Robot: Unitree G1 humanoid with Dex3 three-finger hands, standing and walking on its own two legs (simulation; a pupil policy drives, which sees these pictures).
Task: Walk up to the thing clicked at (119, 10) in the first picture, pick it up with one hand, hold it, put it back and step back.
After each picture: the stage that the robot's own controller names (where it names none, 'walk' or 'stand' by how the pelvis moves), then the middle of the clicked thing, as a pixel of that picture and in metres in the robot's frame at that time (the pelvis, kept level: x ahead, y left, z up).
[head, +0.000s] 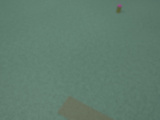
stand; (118, 8) +2.29 -0.64 -0.72
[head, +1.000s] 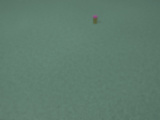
walk; (95, 19) +2.21 -0.13 -0.69
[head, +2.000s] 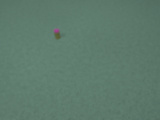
walk; (57, 34) +1.53 +0.34 -0.71
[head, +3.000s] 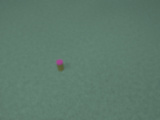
walk; (60, 65) +1.05 +0.26 -0.72
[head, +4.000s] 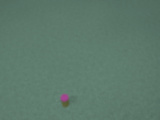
walk; (65, 100) +0.67 +0.16 -0.71
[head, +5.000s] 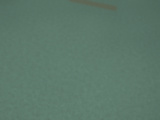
walk; out of the picture +0.45 +0.10 -0.70
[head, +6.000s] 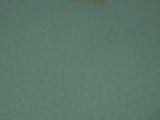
stand; out of the picture +0.38 +0.16 -0.72
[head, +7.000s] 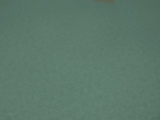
stand; out of the picture +0.38 +0.13 -0.73
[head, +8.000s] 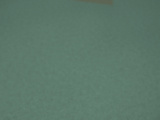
stand; out of the picture +0.38 +0.13 -0.73
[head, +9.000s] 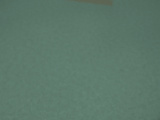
stand; out of the picture +0.37 +0.13 -0.73
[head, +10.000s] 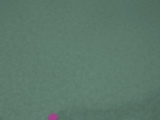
go down; out of the picture +0.39 +0.14 -0.70
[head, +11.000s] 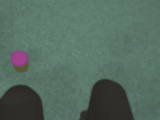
go down; (20, 62) +0.46 +0.19 -0.29
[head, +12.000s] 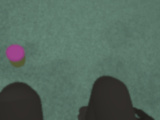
close in; (16, 56) +0.45 +0.19 -0.28
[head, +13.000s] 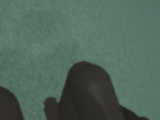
close; out of the picture +0.45 +0.24 -0.23
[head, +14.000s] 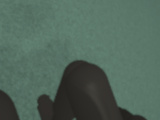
close; out of the picture +0.44 +0.25 -0.23
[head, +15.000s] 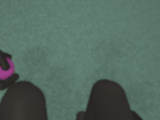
lift; (3, 74) +0.35 +0.23 -0.13
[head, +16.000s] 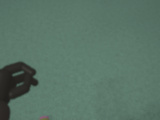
hold; out of the picture +0.42 +0.21 -0.66
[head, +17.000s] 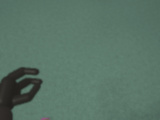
hold; out of the picture +0.42 +0.22 -0.70
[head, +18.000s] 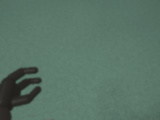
stand; out of the picture +0.42 +0.21 -0.71
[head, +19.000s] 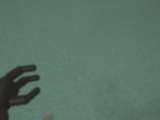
stand; out of the picture +0.42 +0.21 -0.69
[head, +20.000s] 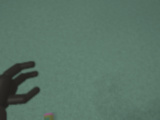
stand; out of the picture +0.42 +0.20 -0.68
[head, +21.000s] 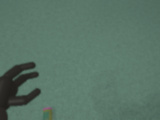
stand; (47, 117) +0.43 +0.20 -0.67
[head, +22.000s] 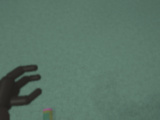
stand; (47, 118) +0.43 +0.20 -0.68
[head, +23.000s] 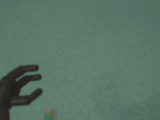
stand; (49, 119) +0.43 +0.19 -0.67
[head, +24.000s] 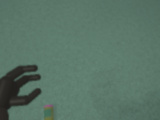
stand; (48, 114) +0.43 +0.18 -0.66
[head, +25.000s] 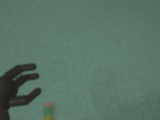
stand; (48, 112) +0.43 +0.18 -0.65
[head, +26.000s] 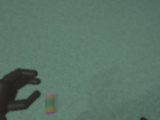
hold; (50, 104) +0.44 +0.18 -0.60
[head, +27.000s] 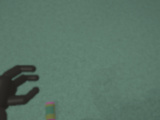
hold; (50, 111) +0.43 +0.18 -0.64
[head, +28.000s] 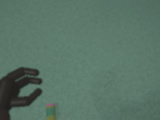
hold; (51, 113) +0.43 +0.17 -0.65
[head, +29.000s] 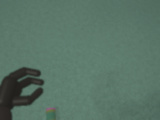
hold; (51, 117) +0.42 +0.17 -0.67
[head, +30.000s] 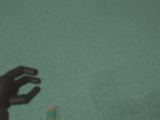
hold; (51, 116) +0.42 +0.17 -0.67
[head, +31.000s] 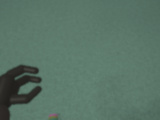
hold; out of the picture +0.42 +0.16 -0.68
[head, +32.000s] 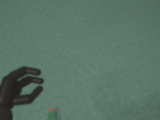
close; (52, 117) +0.43 +0.16 -0.67
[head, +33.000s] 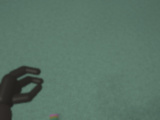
close; out of the picture +0.42 +0.16 -0.69
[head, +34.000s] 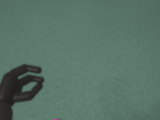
close; out of the picture +0.42 +0.16 -0.70
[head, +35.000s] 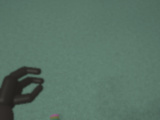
close; out of the picture +0.43 +0.15 -0.69
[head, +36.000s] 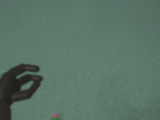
close; out of the picture +0.43 +0.15 -0.69
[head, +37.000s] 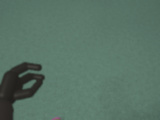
close; out of the picture +0.42 +0.15 -0.70
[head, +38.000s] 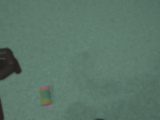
crouch; (45, 96) +0.45 +0.15 -0.58
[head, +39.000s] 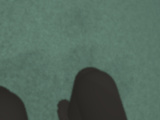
lower; out of the picture +0.48 +0.22 -0.27
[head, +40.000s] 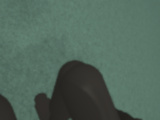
lower; out of the picture +0.47 +0.25 -0.26
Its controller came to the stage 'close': yes
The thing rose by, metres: 0.21
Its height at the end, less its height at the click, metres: -0.02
